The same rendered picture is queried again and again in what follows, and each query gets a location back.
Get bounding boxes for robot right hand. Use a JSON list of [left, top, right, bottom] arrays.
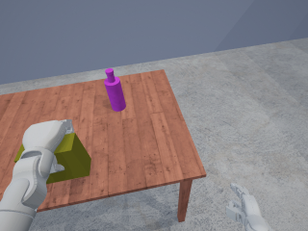
[[226, 183, 263, 226]]

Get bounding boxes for robot left hand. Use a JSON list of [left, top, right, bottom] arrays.
[[22, 119, 75, 174]]

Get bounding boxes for robot right forearm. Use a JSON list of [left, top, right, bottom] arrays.
[[244, 215, 273, 231]]

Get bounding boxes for table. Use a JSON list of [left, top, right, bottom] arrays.
[[0, 69, 207, 222]]

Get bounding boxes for robot left forearm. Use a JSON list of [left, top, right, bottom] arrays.
[[0, 147, 54, 231]]

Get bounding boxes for sponge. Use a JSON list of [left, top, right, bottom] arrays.
[[14, 133, 91, 185]]

